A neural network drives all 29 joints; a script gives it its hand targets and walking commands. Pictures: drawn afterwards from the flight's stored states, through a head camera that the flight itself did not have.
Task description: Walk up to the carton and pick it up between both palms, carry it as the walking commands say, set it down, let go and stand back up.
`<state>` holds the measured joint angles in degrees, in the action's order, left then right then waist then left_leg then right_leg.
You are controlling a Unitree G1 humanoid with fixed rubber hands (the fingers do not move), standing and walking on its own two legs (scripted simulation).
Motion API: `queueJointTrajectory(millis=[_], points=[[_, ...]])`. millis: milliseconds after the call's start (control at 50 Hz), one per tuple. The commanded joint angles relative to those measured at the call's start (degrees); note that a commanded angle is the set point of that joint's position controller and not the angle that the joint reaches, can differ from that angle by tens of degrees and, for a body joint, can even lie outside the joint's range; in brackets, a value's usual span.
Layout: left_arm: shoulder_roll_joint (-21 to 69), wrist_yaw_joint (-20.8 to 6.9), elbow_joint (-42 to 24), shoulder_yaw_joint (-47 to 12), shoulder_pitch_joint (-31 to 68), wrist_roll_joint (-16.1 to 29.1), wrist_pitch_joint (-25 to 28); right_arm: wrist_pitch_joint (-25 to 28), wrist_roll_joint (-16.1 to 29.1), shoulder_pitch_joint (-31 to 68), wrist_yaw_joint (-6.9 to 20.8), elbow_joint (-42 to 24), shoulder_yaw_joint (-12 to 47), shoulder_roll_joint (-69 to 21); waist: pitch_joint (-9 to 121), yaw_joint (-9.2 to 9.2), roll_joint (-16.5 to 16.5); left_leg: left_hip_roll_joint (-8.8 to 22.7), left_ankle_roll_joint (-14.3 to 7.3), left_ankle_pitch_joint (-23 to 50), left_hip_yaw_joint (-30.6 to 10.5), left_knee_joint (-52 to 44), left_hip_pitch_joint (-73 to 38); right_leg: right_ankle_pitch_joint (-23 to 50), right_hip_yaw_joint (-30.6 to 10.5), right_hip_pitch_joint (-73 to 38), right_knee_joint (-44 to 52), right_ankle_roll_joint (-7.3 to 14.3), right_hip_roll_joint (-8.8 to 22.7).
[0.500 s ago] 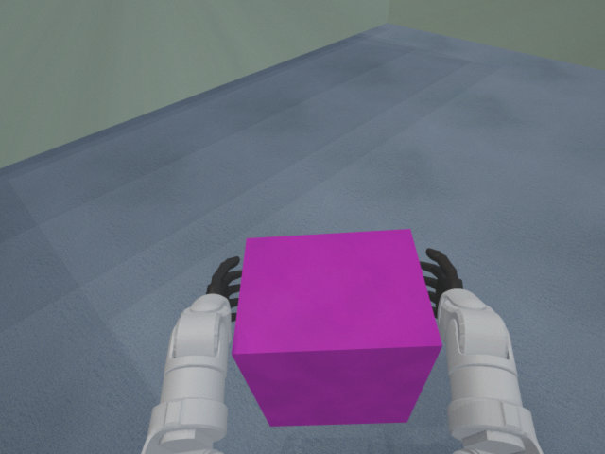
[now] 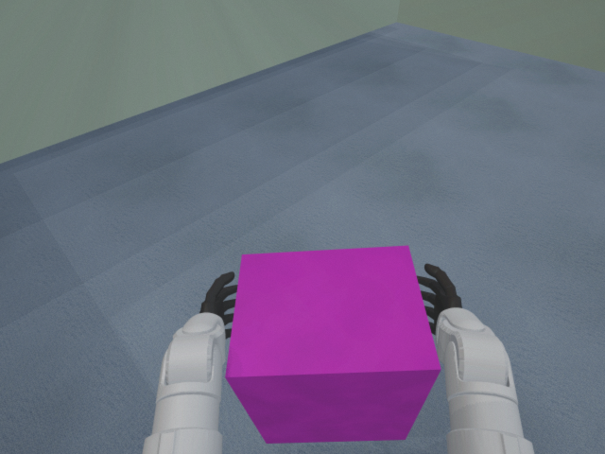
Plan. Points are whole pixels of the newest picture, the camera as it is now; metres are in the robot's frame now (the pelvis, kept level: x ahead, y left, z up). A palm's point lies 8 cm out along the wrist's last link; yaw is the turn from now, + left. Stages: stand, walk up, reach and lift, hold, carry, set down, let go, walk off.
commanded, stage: reach and lift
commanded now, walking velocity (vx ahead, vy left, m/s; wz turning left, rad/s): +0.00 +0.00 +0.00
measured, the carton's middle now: (330, 354) +0.26 -0.01 -0.03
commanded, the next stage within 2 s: hold in 0.06 s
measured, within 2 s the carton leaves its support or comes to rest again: neither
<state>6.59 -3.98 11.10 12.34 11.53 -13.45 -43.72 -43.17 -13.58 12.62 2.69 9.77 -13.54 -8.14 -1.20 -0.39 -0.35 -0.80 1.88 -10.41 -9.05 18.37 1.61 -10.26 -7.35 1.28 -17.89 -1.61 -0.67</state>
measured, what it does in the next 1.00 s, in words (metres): stands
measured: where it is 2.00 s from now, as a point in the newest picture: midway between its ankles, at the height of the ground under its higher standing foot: (387, 392)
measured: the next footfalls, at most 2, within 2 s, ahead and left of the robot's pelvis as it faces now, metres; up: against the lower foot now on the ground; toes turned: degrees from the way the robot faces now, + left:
left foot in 1.48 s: +0.38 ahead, -0.02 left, +0.00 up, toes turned -18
right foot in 1.96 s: +0.66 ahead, -0.47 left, +0.00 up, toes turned -49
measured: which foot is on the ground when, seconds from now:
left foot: down 0.00-1.00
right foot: down 0.00-1.00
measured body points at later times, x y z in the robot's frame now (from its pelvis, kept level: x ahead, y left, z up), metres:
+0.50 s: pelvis -0.02 -0.01 +0.00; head -0.04 +0.00 +0.45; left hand +0.27 +0.15 +0.02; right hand +0.27 -0.17 +0.03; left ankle +0.01 +0.14 -0.75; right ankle +0.01 -0.14 -0.75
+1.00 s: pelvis +0.02 -0.02 -0.01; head -0.04 -0.01 +0.43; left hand +0.32 +0.13 +0.05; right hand +0.30 -0.19 +0.06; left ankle +0.01 +0.15 -0.75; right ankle +0.02 -0.13 -0.74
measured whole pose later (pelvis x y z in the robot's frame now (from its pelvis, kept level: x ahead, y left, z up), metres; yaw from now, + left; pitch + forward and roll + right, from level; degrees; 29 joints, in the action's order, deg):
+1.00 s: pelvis +0.02 -0.02 -0.01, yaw -8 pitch +0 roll +1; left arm 1.1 -1.5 1.7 8.4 10.1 -6.4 -51.5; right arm -50.5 -10.9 12.0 -2.7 1.4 -6.7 -8.0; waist 8.6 3.4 -0.7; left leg 3.3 2.6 -18.3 0.4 28.2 10.6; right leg -20.6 0.0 20.5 -39.2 0.0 0.1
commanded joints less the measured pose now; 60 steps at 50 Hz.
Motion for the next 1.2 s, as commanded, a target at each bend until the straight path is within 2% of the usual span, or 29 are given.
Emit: queueJointTrajectory(millis=[0,20,100,140,160,220,280,340,380,460,500,540,560,720,740,780,800,840,880,920,960,980,1000,1020,1040,1060,1100,1140,1180], points=[[51.89,-8.74,-9.57,-35.99,27.70,13.58,1.94,1.15,12.84,22.52,11.04,-4.57,34.49,-47.27,14.71,-1.10,3.42,-4.71,0.62,16.72,4.87,-1.81,-2.97,13.74,5.47,-3.10,1.36,0.68,-6.64],[50.94,-8.49,-9.98,-35.31,26.60,13.29,1.97,0.98,12.91,22.84,10.86,-5.41,34.98,-48.16,15.33,-0.55,0.32,-4.40,0.15,17.26,4.74,-1.63,-3.55,14.71,4.88,-3.06,1.34,0.14,-6.57],[50.39,-7.94,-11.80,-37.03,25.97,13.58,2.22,1.89,13.80,23.14,10.79,-8.64,36.29,-47.11,17.48,-0.46,3.21,-4.57,0.40,16.75,4.91,-1.19,-2.90,14.17,4.66,-4.09,0.73,0.50,-6.36],[50.30,-7.78,-10.88,-36.27,25.87,12.83,2.06,1.57,12.64,23.76,10.65,-8.25,35.72,-45.87,15.35,-0.51,1.02,-4.59,0.08,12.90,4.94,-1.70,-1.97,10.45,5.02,-2.20,1.14,0.65,-6.57],[50.39,-7.65,-9.99,-36.07,25.31,12.76,1.87,1.44,12.85,23.02,10.61,-7.46,35.21,-45.71,13.48,-0.69,3.02,-4.57,0.13,13.15,4.92,-1.91,-1.74,10.45,4.89,-1.34,1.26,1.15,-6.37],[49.22,-7.59,-6.46,-34.23,24.94,11.53,1.44,0.84,11.95,24.77,10.67,-5.60,34.58,-45.31,11.85,-0.13,-0.23,-4.79,-0.45,5.70,5.28,-2.41,-0.74,4.69,5.08,-0.41,1.77,1.11,-6.28],[48.30,-7.86,-8.93,-34.77,27.09,11.98,2.21,0.93,12.11,24.00,10.87,-5.25,35.25,-46.50,13.06,0.17,-0.58,-5.00,-0.75,6.34,5.55,-1.85,-1.02,5.20,4.64,0.89,1.43,0.92,-6.07],[48.52,-8.11,-8.82,-35.03,28.74,12.55,2.31,1.22,12.38,25.51,10.77,-5.00,34.94,-46.97,13.56,0.20,1.29,-5.20,-0.66,6.51,5.85,-1.72,-0.42,6.08,4.56,-0.21,0.89,0.97,-6.00],[48.81,-8.38,-9.05,-35.22,29.71,13.41,2.53,1.33,12.48,24.44,10.56,-4.44,35.35,-47.78,12.99,-0.66,-0.27,-5.45,-0.87,5.86,5.77,-1.46,-0.63,4.86,4.46,0.97,1.27,0.81,-5.84],[48.33,-8.88,-6.07,-33.78,30.12,12.45,2.21,1.19,13.01,28.18,10.58,-3.78,34.96,-47.90,12.05,0.54,1.55,-5.64,-1.09,1.03,6.11,-1.37,1.81,0.94,4.33,1.22,1.09,0.78,-5.15],[48.42,-9.20,-6.99,-34.38,31.69,13.53,2.77,1.57,13.01,28.70,10.46,-4.30,35.48,-48.20,12.53,0.10,-0.50,-5.66,-1.32,2.25,5.75,-0.85,1.81,1.71,4.40,1.70,1.00,0.51,-5.28],[48.53,-9.32,-6.35,-33.60,31.19,13.28,2.47,1.13,12.62,27.42,10.40,-2.90,35.01,-48.68,13.53,-0.20,0.61,-5.74,-1.13,2.70,6.09,-0.94,0.62,2.60,4.55,1.10,1.09,0.58,-5.06],[48.03,-9.48,-6.29,-33.32,30.88,13.39,2.84,1.23,12.87,28.98,10.44,-3.81,35.65,-49.10,14.20,0.75,-2.59,-5.54,-1.60,3.39,5.64,-0.61,0.97,3.05,4.26,0.90,0.84,0.05,-5.06],[49.86,-9.53,-5.82,-33.55,28.96,13.20,2.11,0.96,12.27,25.16,10.51,-2.70,34.65,-48.76,12.96,-0.80,-0.34,-5.63,-1.02,6.08,5.38,-1.24,0.76,6.39,4.81,0.53,1.14,0.43,-5.53],[49.78,-9.81,-11.28,-38.01,33.92,16.24,2.84,1.79,14.86,29.01,9.75,-7.68,38.78,-48.12,21.12,0.76,-0.36,4.65,-1.61,2.62,5.15,7.19,2.68,6.41,0.72,8.68,-5.71,1.86,6.96],[49.16,-8.96,-11.64,-38.38,33.64,16.77,1.35,0.49,16.13,29.68,9.55,-8.70,39.36,-48.28,16.68,0.90,1.63,4.39,-3.56,-22.93,2.59,3.23,4.50,-18.89,1.61,16.81,-6.84,3.00,1.77],[48.81,-8.52,-12.71,-38.79,35.32,17.33,0.90,-0.17,15.76,28.66,9.40,-7.28,38.83,-47.88,17.86,0.40,4.92,7.53,-5.16,-27.95,-1.24,1.38,1.68,-21.21,2.49,21.60,-10.27,2.69,1.09],[49.29,-7.94,-16.23,-41.37,34.40,20.58,-1.30,-1.95,18.23,28.48,7.81,-13.15,42.04,-46.67,19.30,0.31,10.30,13.66,-7.79,-29.01,-6.38,-4.74,-0.39,-13.69,7.33,26.52,-21.77,1.52,-1.81],[48.94,-8.00,-18.82,-43.02,36.09,23.00,-4.36,-4.52,18.75,28.19,6.76,-15.58,42.35,-45.46,19.21,0.12,14.62,17.65,-9.95,-25.82,-8.00,-5.99,-0.93,-11.02,7.52,31.07,-25.71,1.80,1.11],[48.94,-8.07,-18.12,-44.74,37.96,25.99,-8.26,-7.75,18.07,26.50,5.34,-14.67,41.24,-43.61,15.36,0.23,13.15,18.67,-9.99,-26.92,-5.50,-7.11,8.07,-10.46,9.54,27.63,-21.73,1.52,1.67],[48.62,-8.19,-20.60,-46.17,36.90,28.76,-11.48,-11.16,19.53,25.80,4.30,-17.79,42.63,-43.17,15.66,0.83,11.46,17.61,-8.12,-29.55,0.23,-3.55,10.45,-9.47,10.01,22.72,-14.54,2.55,-0.02],[47.41,-8.00,-21.02,-45.93,35.12,29.63,-13.05,-13.11,20.35,24.60,4.00,-17.60,43.32,-43.28,16.78,1.19,7.76,15.11,-6.02,-30.27,4.38,1.34,11.31,-10.10,9.59,18.81,-11.74,2.87,-0.93],[47.43,-7.69,-22.69,-46.44,33.93,30.85,-14.64,-15.03,22.33,25.00,3.91,-20.55,44.86,-43.84,17.52,1.60,0.74,11.66,-3.16,-24.67,10.08,10.67,13.68,-11.14,4.12,13.83,-4.86,3.55,0.97],[46.39,-7.47,-21.21,-45.07,31.05,30.32,-16.19,-16.76,23.48,25.93,3.84,-21.85,45.26,-44.00,18.72,1.92,-9.33,6.86,0.07,-20.07,15.96,23.65,23.32,-11.86,-11.70,4.96,0.94,6.17,10.62],[45.92,-7.20,-20.51,-43.81,28.83,30.19,-17.86,-18.52,24.14,25.86,3.62,-23.65,46.41,-43.18,18.28,1.89,-16.97,2.99,2.05,-24.19,17.96,31.57,37.42,-8.93,-27.17,-5.59,4.87,10.61,18.93],[45.67,-6.50,-21.34,-43.03,27.99,29.73,-19.61,-20.55,26.14,26.25,3.93,-24.27,46.87,-43.11,16.84,1.86,-11.73,3.37,1.39,-25.03,12.51,33.30,41.61,-5.83,-31.33,-7.04,6.45,14.07,20.62],[47.99,-5.74,-24.24,-43.04,28.03,29.41,-22.17,-23.30,30.81,31.08,5.09,-29.79,48.50,-44.20,17.83,1.83,-6.34,5.06,1.22,-23.82,10.70,30.32,39.48,2.08,-24.51,-4.52,3.52,15.64,17.94],[48.01,-5.29,-29.72,-42.98,28.71,29.65,-23.90,-24.78,33.03,31.06,5.71,-31.87,49.11,-47.72,17.82,1.93,-5.71,3.99,1.54,-21.54,12.19,25.23,36.46,3.35,-18.95,-2.82,4.11,13.15,15.57],[48.45,-5.19,-32.93,-43.05,30.43,30.42,-24.83,-26.04,33.37,29.49,5.79,-29.82,48.44,-50.77,20.45,1.75,-8.33,3.01,1.08,-15.55,12.74,22.23,34.13,4.92,-13.08,-4.31,3.23,11.70,13.53]])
